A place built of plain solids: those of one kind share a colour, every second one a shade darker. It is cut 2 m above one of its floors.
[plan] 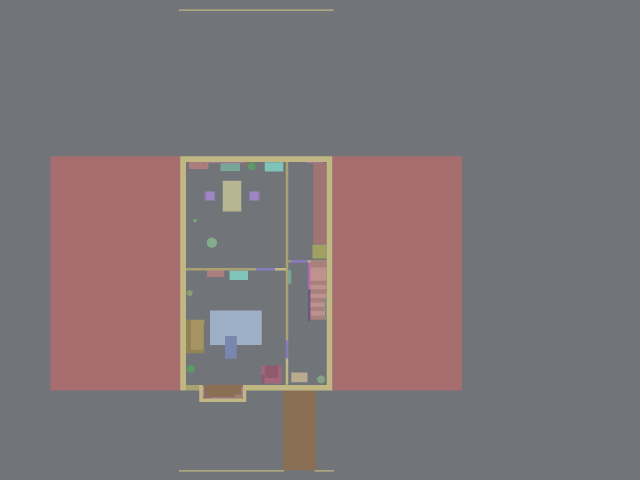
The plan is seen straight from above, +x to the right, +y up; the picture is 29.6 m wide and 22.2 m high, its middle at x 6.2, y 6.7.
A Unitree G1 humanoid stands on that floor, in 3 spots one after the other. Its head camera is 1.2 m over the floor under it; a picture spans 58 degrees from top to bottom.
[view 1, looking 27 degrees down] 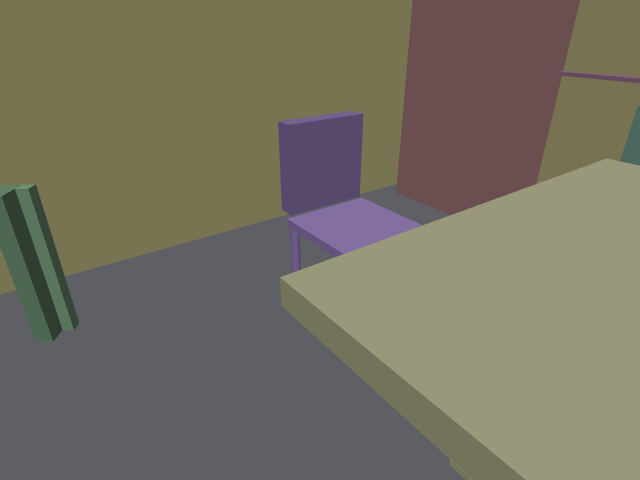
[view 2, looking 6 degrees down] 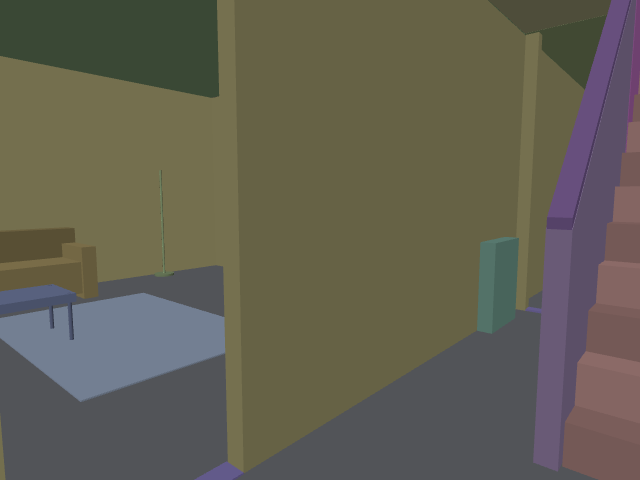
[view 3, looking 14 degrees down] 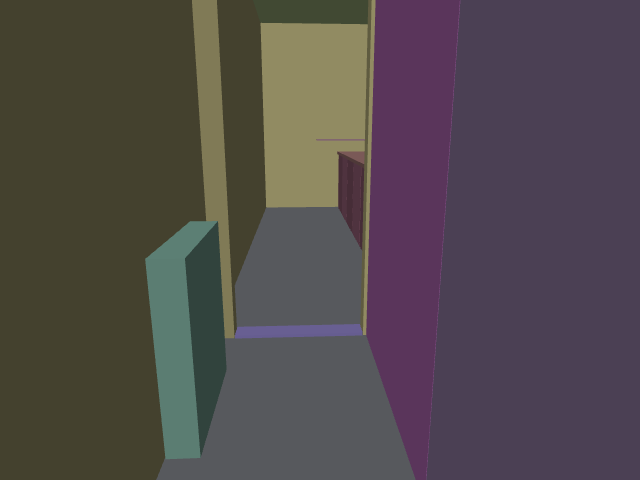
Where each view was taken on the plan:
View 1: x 2.35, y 7.65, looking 144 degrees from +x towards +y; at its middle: side_chair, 1.66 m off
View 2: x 6.13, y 0.94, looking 131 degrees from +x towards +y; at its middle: wall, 2.15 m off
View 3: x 5.24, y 3.26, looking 87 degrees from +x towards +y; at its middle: ground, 4.96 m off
